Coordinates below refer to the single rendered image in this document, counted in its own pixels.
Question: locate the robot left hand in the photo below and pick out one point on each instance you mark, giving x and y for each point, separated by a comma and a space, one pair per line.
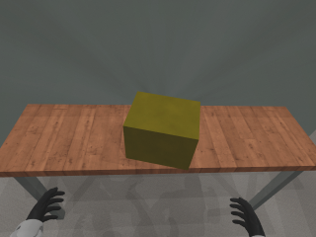
42, 207

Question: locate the robot right hand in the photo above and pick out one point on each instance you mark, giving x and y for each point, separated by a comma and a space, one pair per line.
252, 223

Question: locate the carton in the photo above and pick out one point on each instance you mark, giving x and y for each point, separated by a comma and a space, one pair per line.
162, 130

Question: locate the table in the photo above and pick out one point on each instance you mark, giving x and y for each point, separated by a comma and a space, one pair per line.
52, 140

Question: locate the robot left forearm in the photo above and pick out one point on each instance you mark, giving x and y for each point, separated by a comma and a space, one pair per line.
29, 228

